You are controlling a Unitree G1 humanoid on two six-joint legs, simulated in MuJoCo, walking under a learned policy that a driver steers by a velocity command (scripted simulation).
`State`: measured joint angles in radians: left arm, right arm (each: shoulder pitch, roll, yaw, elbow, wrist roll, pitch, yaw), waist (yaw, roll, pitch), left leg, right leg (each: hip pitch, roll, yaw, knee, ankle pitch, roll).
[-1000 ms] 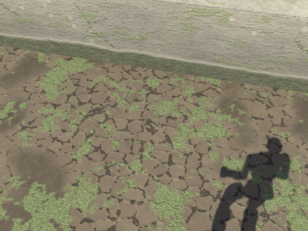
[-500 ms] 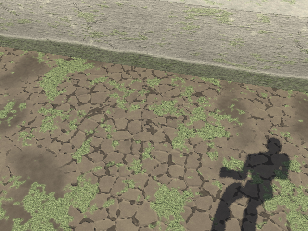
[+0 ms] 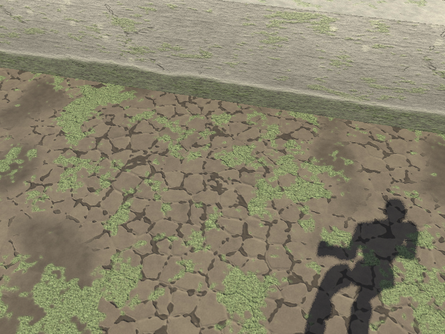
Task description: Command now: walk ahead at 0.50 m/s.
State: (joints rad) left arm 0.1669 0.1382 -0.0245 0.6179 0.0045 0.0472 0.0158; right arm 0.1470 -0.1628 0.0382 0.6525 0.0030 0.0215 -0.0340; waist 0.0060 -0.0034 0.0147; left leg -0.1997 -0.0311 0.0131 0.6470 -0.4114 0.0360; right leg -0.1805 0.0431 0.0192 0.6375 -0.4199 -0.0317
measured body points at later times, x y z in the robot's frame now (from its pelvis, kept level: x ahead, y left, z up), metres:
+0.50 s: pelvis +0.00 +0.00 +0.00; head -0.01 +0.00 +0.45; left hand +0.17 +0.20 -0.09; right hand +0.18 -0.21 -0.09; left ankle -0.04 +0.10 -0.72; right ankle -0.05 -0.10 -0.72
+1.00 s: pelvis +0.00 +0.00 +0.00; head -0.01 +0.00 +0.45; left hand +0.17 +0.20 -0.09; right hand +0.17 -0.21 -0.09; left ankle -0.04 +0.10 -0.72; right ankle -0.05 -0.10 -0.72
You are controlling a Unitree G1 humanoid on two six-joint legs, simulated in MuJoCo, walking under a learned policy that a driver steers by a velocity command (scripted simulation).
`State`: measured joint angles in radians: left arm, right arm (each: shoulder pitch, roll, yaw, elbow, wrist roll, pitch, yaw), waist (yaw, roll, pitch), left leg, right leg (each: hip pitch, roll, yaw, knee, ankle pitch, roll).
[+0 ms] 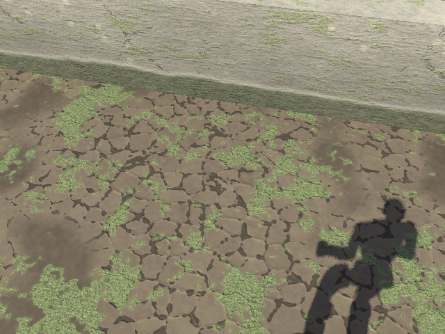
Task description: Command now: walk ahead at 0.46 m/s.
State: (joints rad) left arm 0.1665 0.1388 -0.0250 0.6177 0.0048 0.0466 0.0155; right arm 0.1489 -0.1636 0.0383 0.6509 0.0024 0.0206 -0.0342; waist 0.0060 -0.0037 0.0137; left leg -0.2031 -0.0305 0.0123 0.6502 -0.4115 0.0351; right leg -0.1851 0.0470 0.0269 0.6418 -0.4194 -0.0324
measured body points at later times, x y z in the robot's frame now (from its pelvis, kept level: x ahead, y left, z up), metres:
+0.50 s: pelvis +0.01 +0.00 +0.02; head +0.02 +0.00 +0.47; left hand +0.15 +0.22 -0.10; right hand +0.12 -0.23 -0.11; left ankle -0.04 +0.10 -0.72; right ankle -0.05 -0.10 -0.72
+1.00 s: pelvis +0.00 +0.00 +0.02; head +0.00 +0.00 +0.47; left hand +0.05 +0.24 -0.12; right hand +0.11 -0.24 -0.09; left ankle -0.04 +0.10 -0.72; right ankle -0.05 -0.10 -0.72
